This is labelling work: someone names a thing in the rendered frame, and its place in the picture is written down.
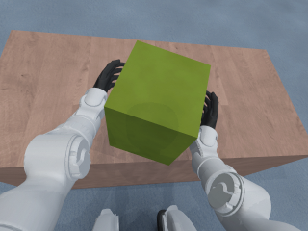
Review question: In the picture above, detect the left robot hand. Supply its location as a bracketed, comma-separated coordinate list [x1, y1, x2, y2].
[93, 59, 125, 92]

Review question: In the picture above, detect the robot right upper arm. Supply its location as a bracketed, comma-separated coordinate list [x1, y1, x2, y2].
[207, 172, 301, 231]

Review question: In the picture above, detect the robot right thigh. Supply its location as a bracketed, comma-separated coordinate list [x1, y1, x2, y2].
[162, 210, 197, 231]

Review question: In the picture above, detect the right robot forearm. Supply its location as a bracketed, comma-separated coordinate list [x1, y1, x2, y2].
[189, 125, 238, 195]

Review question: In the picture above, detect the left robot forearm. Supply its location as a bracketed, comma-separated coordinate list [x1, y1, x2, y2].
[23, 88, 108, 173]

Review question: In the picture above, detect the carton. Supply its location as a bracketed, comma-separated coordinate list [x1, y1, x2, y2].
[104, 40, 211, 166]

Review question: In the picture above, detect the left robot shin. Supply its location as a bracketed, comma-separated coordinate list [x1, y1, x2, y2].
[95, 209, 113, 221]

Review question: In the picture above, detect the robot left upper arm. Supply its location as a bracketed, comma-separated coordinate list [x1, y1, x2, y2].
[0, 134, 91, 231]

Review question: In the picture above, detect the right robot hand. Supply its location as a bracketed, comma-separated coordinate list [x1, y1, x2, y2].
[200, 90, 219, 129]

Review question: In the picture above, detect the pedestal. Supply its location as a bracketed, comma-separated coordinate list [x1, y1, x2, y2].
[0, 30, 308, 190]

